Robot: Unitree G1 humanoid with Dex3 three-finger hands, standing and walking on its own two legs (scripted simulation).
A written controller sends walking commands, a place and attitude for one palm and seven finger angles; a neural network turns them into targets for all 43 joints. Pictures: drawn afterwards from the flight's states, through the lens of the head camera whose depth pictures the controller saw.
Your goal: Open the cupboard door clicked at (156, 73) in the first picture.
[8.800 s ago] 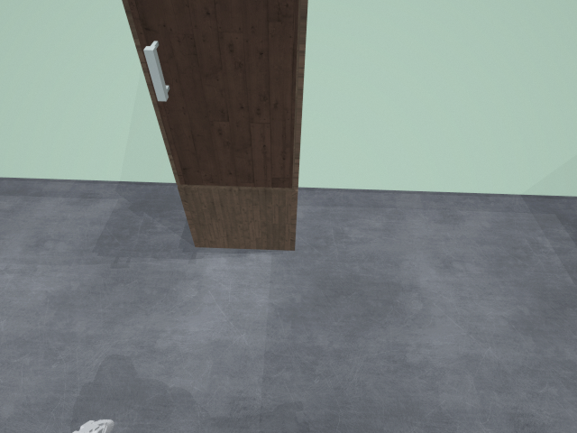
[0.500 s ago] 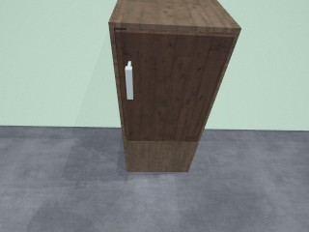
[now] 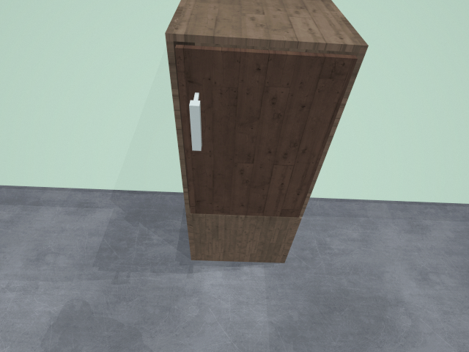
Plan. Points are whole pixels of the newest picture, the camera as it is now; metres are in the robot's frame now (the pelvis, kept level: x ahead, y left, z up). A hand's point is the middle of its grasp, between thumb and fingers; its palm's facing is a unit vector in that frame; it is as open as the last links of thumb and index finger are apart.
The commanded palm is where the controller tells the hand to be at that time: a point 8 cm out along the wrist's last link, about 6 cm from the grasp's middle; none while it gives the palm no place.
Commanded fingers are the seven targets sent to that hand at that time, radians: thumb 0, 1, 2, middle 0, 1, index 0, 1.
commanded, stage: shuffle to correct the standing spot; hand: left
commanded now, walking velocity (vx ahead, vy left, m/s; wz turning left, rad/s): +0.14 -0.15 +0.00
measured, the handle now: (196, 121) +0.62 +0.14 +0.06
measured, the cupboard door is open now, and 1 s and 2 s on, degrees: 0 0 0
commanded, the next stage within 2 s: come to a stop and stand still in 0.34 s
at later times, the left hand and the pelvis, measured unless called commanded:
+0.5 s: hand out of the picture +0.05 +0.12 -0.17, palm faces +0.13 -0.97 -0.21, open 7.3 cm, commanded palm none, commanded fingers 0.00 0.90 0.90 -0.20 -0.30 -0.20 -0.30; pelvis +0.05 -0.06 +0.00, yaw +3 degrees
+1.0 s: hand out of the picture +0.05 +0.10 -0.18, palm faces +0.09 -0.98 -0.18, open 7.4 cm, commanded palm none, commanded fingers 0.00 0.90 0.90 -0.20 -0.30 -0.20 -0.30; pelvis +0.06 -0.06 +0.00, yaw +2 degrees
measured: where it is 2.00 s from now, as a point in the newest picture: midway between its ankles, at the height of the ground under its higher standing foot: outside the picture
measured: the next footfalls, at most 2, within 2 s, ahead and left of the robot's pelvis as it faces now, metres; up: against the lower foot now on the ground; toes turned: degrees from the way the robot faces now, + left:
right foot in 0.38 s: +0.10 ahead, -0.17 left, +0.00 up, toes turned +1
left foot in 0.62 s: +0.15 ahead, +0.04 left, +0.00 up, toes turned +8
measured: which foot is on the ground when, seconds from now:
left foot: down 0.00-0.38, up 0.40-0.60, down 0.62-1.00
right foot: down 0.00-0.14, up 0.16-0.36, down 0.38-1.00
